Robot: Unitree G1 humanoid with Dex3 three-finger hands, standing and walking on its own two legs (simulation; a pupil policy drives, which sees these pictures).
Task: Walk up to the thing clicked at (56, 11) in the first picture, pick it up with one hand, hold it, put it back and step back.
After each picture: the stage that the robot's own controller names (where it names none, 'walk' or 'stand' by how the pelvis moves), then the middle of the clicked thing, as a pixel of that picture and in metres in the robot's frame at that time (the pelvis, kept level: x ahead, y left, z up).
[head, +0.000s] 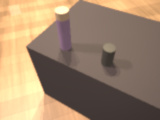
stand; (64, 30) +0.72 +0.13 -0.05
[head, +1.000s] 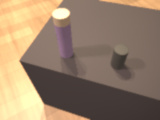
walk; (64, 36) +0.60 +0.10 -0.02
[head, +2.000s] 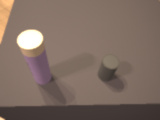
rise first; (37, 61) +0.40 +0.18 -0.01
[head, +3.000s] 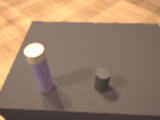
stand; (40, 70) +0.44 +0.21 -0.04
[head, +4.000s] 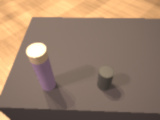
stand; (43, 69) +0.44 +0.20 -0.05
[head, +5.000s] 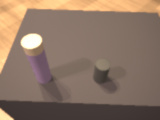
stand; (38, 61) +0.45 +0.21 -0.04
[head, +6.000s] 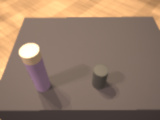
stand; (37, 70) +0.43 +0.22 -0.05
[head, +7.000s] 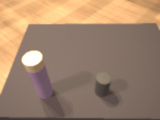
stand; (39, 77) +0.41 +0.21 -0.05
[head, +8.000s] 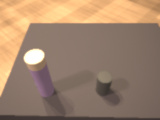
stand; (41, 76) +0.42 +0.20 -0.05
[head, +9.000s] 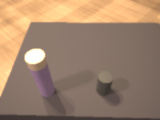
rise first; (42, 75) +0.42 +0.20 -0.05
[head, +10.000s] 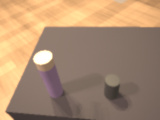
rise first; (50, 76) +0.42 +0.20 -0.05
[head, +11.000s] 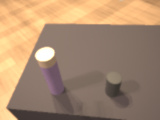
go down; (51, 73) +0.43 +0.20 -0.05
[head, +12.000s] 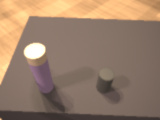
go down; (41, 71) +0.43 +0.18 -0.04
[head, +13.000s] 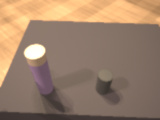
go down; (41, 72) +0.44 +0.19 -0.04
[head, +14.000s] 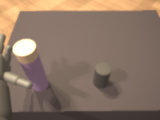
close in; (33, 68) +0.42 +0.20 -0.02
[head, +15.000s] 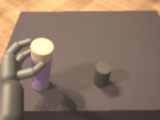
close; (41, 68) +0.42 +0.17 +0.00
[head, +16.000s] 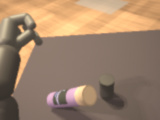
lift; (68, 97) +0.35 +0.10 -0.05
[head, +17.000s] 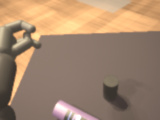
close; out of the picture +0.28 +0.05 -0.13
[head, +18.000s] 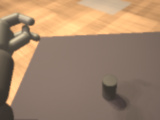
close; out of the picture +0.22 +0.30 -0.73
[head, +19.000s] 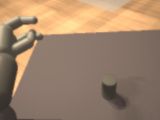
close; out of the picture +0.25 +0.31 -0.73
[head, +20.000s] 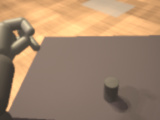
crouch; out of the picture +0.26 +0.31 -0.73
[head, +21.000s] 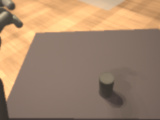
crouch; out of the picture +0.25 +0.30 -0.73
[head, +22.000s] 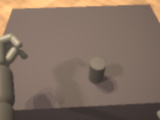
lower; out of the picture +0.24 +0.31 -0.70
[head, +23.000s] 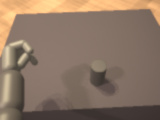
lower; out of the picture +0.24 +0.31 -0.70
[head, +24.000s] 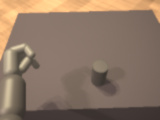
lower; out of the picture +0.24 +0.31 -0.70
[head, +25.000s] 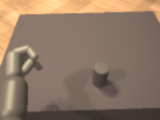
lower; out of the picture +0.23 +0.31 -0.71
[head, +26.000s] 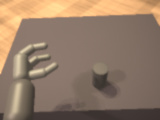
open; out of the picture +0.23 +0.31 -0.71
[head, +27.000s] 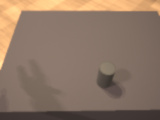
sink last; out of the picture +0.22 +0.29 -0.71
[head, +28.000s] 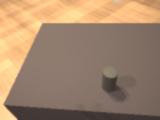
stand; out of the picture +0.25 +0.31 -0.72
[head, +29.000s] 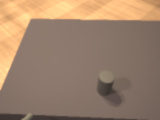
stand; out of the picture +0.20 +0.31 -0.73
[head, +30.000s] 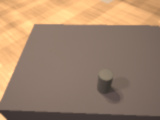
walk; out of the picture +0.23 +0.30 -0.74
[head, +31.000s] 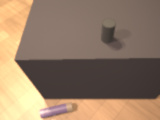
walk; (56, 110) +0.44 +0.28 -0.73
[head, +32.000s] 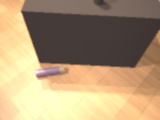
walk; (50, 71) +0.77 +0.28 -0.73
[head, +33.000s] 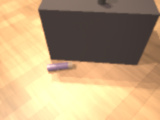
stand; (59, 66) +0.98 +0.28 -0.73
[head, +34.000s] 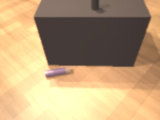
stand; (57, 71) +0.97 +0.30 -0.75
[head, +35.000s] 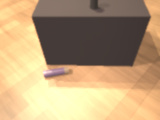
stand; (56, 72) +0.95 +0.30 -0.75
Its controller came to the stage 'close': yes
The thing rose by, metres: 0.00
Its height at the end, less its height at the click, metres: -0.69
